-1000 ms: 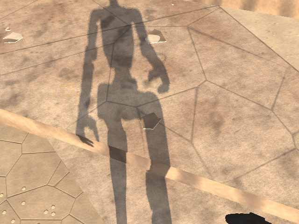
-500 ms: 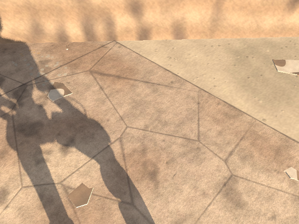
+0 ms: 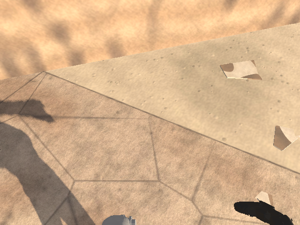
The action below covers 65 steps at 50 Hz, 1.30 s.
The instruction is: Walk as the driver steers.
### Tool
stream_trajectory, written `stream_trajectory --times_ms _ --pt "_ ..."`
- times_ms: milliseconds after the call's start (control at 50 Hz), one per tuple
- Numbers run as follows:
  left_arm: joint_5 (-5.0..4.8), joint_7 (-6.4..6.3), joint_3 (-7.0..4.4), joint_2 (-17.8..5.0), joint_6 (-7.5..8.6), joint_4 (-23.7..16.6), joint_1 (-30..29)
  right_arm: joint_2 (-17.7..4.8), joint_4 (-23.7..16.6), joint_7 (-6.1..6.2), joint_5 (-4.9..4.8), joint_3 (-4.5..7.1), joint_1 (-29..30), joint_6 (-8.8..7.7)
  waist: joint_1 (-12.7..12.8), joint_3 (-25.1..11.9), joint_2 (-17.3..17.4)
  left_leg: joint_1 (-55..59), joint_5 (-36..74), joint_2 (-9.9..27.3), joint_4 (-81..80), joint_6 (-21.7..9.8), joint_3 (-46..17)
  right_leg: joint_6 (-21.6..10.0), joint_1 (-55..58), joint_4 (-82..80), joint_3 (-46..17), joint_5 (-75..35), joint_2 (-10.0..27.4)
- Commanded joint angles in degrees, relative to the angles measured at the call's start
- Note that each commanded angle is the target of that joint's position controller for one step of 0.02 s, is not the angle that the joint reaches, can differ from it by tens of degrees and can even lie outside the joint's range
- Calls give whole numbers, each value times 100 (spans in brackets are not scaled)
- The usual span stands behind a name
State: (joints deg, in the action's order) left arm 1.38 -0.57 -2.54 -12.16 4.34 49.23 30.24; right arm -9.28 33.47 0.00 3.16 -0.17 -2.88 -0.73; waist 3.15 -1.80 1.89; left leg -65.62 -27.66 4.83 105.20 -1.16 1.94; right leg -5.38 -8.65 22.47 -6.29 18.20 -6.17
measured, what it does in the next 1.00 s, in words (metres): climbs: left foot 0.12 m higher, then right foot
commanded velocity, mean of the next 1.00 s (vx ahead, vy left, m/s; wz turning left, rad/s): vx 0.50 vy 0.00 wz -0.09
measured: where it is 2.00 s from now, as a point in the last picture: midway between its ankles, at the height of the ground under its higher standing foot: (164, 143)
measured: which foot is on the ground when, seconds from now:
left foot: up 0.00-0.14, down 0.16-0.72, up 0.74-1.00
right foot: down 0.00-0.18, up 0.20-0.70, down 0.72-1.00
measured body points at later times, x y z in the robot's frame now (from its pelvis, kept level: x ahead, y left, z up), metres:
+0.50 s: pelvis +0.31 +0.06 +0.12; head +0.34 +0.08 +0.57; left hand +0.54 +0.24 +0.03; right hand +0.26 -0.18 -0.01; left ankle +0.26 +0.13 -0.62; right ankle +0.43 -0.09 -0.53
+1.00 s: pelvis +0.60 +0.02 +0.13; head +0.62 +0.01 +0.58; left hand +0.63 +0.28 +0.00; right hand +0.72 -0.24 +0.01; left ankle +0.69 +0.18 -0.54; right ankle +0.55 -0.04 -0.62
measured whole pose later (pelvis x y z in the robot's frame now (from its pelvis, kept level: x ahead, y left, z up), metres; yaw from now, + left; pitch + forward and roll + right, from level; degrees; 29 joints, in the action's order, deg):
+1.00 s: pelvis +0.60 +0.02 +0.13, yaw -1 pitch +1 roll -1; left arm 1.2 0.1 -3.1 -12.1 6.4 48.9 23.3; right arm -14.2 43.7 -1.6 1.7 3.8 -13.0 -1.1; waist 1.5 -0.2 2.6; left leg -38.2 -8.8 4.4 59.3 -1.9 -2.8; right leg -4.7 -3.4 14.3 9.3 12.6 -3.7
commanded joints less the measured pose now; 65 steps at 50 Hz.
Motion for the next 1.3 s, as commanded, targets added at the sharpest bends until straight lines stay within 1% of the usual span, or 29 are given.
stream_trajectory --times_ms 20,100,140,160,180,200,220,240,260,300,360,420,520,580,660,700,720,740,760,780,840,1000,1100,1180,1200,1220,1240,1260,1300 --pt "-60 -143 -167 -861 19 -184 126 -52 -1270 -55 43 -182 1401 -64 -82 507 -350 -481 19 52 -1100 -105 210 -1009 -181 -1680 -1622 -1036 1487" --pt "-204 -65 -205 -1076 -2 -339 -632 -152 -821 -79 -108 -93 95 80 -653 -218 -625 3171 548 -388 -3411 -529 716 -637 -429 -1492 -274 -5550 1307" --pt "-215 27 -352 -1411 59 -239 -486 -575 -440 37 -254 169 -1334 22 -1289 -1076 -1085 4526 257 -827 -4199 -644 488 -396 437 524 -265 -8476 1523" --pt "-215 105 -413 -1423 152 -303 -728 -914 -276 68 -194 324 -2030 -50 -1655 -1491 -830 5332 33 -615 -5046 -778 -229 -194 245 2102 -170 -7867 1332" --pt "-321 234 -313 -739 232 -622 -643 -1599 -45 92 20 504 -2538 -129 -1481 -1755 1086 6084 -963 758 -6866 -1151 -3122 99 -1232 4584 -23 -3568 385" --pt "1 364 -290 -397 252 -715 -110 -1779 96 93 -190 588 -2109 -13 -929 -2028 2108 6241 -709 1387 -8869 -1321 -6305 172 -2354 6335 -593 -409 -467" --pt "151 344 -261 -257 249 -749 46 -1376 -67 57 -226 533 -1149 -63 -304 -1292 1172 5522 -1372 1595 -8816 -1395 -6079 125 -2914 7274 -809 -490 -183" --pt "206 314 -194 -204 203 -862 -380 -862 81 31 -283 421 -726 -122 -175 -457 463 4696 -1896 1360 -8631 -1407 -5125 84 -3152 7551 -153 -672 146" --pt "225 256 -137 -19 122 -1025 -785 -478 334 19 -183 337 -759 -200 -88 117 -106 4028 -1777 1205 -8459 -1233 -4117 -15 -3441 7515 -25 -679 371" --pt "153 136 -3 191 -70 -1296 -1178 -163 849 -54 -39 276 -1092 -420 4 283 -70 3613 -305 908 -8358 -1011 -2814 -189 -3650 7802 -185 -516 423" --pt "69 69 17 -36 -180 -1387 -1352 -470 1309 -132 -146 369 -1492 -546 140 422 -119 4033 1292 451 -8706 -757 -1356 -173 -4017 6612 -294 -554 483" --pt "112 189 -37 -348 -151 -1462 -1989 -603 1287 -4 -260 377 -1571 -621 -50 305 152 4594 2923 339 -9373 -880 -699 139 -3540 4636 385 -1424 723" --pt "-34 330 137 134 -129 -1503 -3078 -860 1445 47 -320 447 -2548 -601 -698 76 159 6434 4403 228 -9481 -670 -291 310 -3237 2143 1151 -1872 713" --pt "-38 343 99 24 -128 -1578 -3499 -860 1503 58 -257 442 -2812 -513 -855 322 335 7183 4651 484 -9435 -721 -357 249 -3237 1364 1221 -1771 686" --pt "6 244 -25 -220 -82 -1415 -2967 -1042 1548 124 -221 458 -2669 -475 -465 177 446 7417 7146 685 -8479 -696 -216 -154 -2012 842 1376 -896 265" --pt "95 145 -157 -432 10 -1006 -1646 -1177 1521 154 -261 485 -2522 -423 181 -427 310 6965 7108 557 -6922 -609 -57 -461 -280 211 1220 -1194 217" --pt "238 73 -265 -768 49 -837 -738 -1044 1307 151 -303 442 -2371 -433 551 -1044 2 5787 5326 405 -5586 -582 4 -741 1233 319 269 -791 1158" --pt "347 47 -390 -1293 63 -838 -519 -409 1021 80 -530 285 -2893 -419 236 -1715 -1467 3402 834 -693 -3201 -281 239 -1706 3026 91 -2715 -941 3085" --pt "78 65 -350 -939 -19 -892 -726 -1014 1111 125 -355 451 -2587 -401 261 -1657 -620 2961 77 -734 -2612 -337 -476 -1680 2522 -359 -3216 -864 3059" --pt "7 68 -261 -702 -11 -895 -1189 -958 946 101 -335 458 -2061 -414 69 -689 -370 2781 576 -495 -2793 -335 -681 -1448 1632 -569 -2141 -959 2776" --pt "0 26 -119 -271 146 -684 -1364 -782 1012 -12 -183 415 -1983 -257 -351 128 -352 3281 1019 -138 -3583 -234 -625 -689 210 -1111 -552 -1655 2053" --pt "-25 71 -124 -511 330 -368 -903 -590 671 -188 -148 387 -913 -54 -352 679 -500 2675 2359 -20 -5103 -6 -323 -320 -9 -1506 1029 -3090 1660" --pt "-74 -12 -107 -695 271 -81 -533 -421 493 -183 -120 267 -284 -184 -125 496 -654 3619 2918 -380 -6914 -172 343 -216 550 -1006 1463 -4920 1668" --pt "-87 -137 -152 -919 104 28 -770 -746 896 -86 18 393 -1456 -344 -699 -42 -759 4795 2786 -807 -7860 -530 345 9 1109 741 1491 -5732 1637" --pt "-113 -146 -156 -939 91 5 -718 -978 1102 -36 99 459 -1953 -427 -849 -397 -486 5734 3953 -559 -8137 -615 99 161 668 1636 1579 -4641 1375" --pt "-174 -159 -65 -596 89 -171 -489 -1468 1159 47 188 556 -2492 -442 -918 -1170 352 7379 7455 836 -7198 -1033 -1028 272 -576 3331 1628 -1643 966" --pt "-433 -89 50 -171 -23 -45 262 -1622 1206 65 -51 575 -2488 -421 -597 -2343 1158 8502 9587 2175 -7305 -2133 -2721 419 -1571 4955 915 2062 238" --pt "-262 -69 -25 -487 -146 101 -89 -1421 1122 83 -312 550 -2264 -319 -663 -2305 224 7905 8467 1812 -7706 -2027 -2384 438 -1528 5038 262 1550 481" --pt "-53 -18 18 -390 -197 -10 -835 -843 1064 133 -359 348 -1231 -237 -312 -604 -18 6351 6380 1245 -8523 -1556 -1582 489 -1798 4399 357 933 792"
